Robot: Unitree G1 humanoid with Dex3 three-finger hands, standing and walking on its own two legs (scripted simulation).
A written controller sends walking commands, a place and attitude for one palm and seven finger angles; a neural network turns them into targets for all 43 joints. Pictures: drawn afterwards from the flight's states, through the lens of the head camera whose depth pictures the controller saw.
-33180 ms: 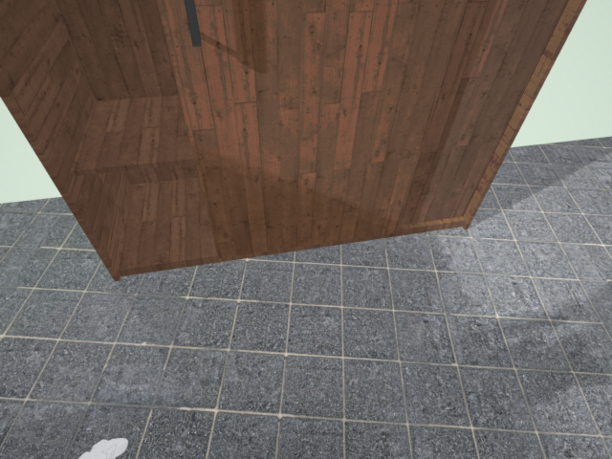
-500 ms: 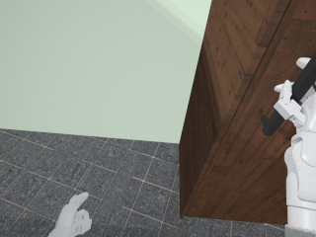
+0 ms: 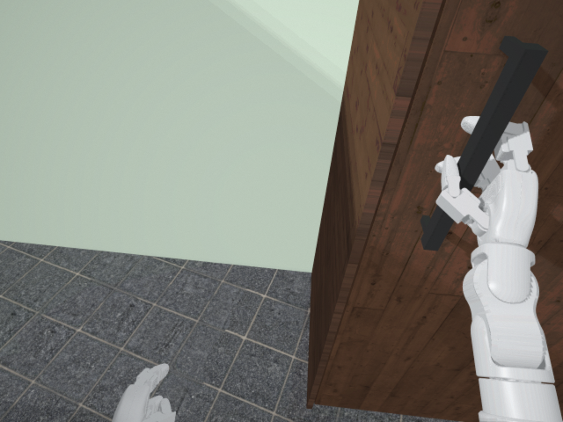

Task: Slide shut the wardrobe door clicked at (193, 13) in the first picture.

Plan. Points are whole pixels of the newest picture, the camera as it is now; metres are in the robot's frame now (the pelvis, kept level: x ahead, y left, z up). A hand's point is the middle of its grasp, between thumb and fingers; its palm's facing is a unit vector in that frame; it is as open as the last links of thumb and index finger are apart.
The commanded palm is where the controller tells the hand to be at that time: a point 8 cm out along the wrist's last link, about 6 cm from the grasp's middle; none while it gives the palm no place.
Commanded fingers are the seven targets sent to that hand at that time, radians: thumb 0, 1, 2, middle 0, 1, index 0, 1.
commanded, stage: stop walking and hold the door there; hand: right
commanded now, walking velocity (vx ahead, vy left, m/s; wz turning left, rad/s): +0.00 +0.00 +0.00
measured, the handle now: (463, 159) +0.37 -0.18 +0.25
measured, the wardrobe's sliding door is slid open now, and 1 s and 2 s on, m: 0.00 0.00 0.00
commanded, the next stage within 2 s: loosen the grip on the handle in 0.74 s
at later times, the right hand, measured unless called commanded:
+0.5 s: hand (446, 193) +0.32 -0.16 +0.23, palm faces +0.22 +0.97 -0.08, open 7.2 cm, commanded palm +0.30 -0.18 +0.23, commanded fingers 0.00 -0.90 -0.90 0.45 1.40 0.45 1.40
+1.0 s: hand (458, 190) +0.32 -0.17 +0.24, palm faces +0.22 +0.97 -0.04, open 8.2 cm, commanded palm +0.29 -0.20 +0.23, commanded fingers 0.00 0.19 -0.38 0.45 1.40 0.45 1.40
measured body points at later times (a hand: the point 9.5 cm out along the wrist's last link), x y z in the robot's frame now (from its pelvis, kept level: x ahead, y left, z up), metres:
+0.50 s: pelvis +0.02 -0.01 +0.00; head +0.01 +0.00 +0.45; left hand +0.22 +0.19 -0.09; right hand +0.31 -0.21 +0.24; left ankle +0.05 +0.12 -0.74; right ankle -0.03 -0.08 -0.74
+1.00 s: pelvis -0.01 +0.02 -0.01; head -0.03 +0.03 +0.44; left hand +0.19 +0.22 -0.09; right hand +0.30 -0.22 +0.24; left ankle +0.05 +0.12 -0.74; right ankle -0.03 -0.08 -0.74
